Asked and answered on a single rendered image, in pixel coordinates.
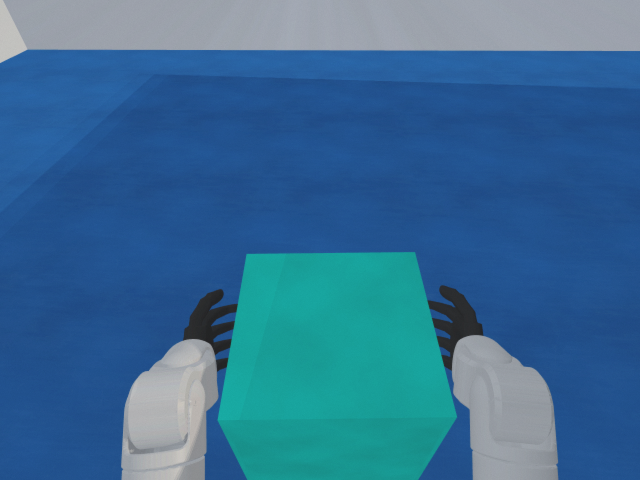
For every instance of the robot left forearm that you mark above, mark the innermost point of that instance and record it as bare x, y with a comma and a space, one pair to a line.
164, 429

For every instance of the carton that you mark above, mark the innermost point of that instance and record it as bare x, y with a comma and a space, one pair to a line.
334, 370

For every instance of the robot right forearm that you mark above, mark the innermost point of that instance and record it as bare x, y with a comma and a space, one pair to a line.
512, 423

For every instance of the robot left hand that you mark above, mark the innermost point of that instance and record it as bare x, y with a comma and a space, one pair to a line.
201, 320

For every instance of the robot right hand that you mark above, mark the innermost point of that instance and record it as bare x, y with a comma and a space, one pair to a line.
463, 318

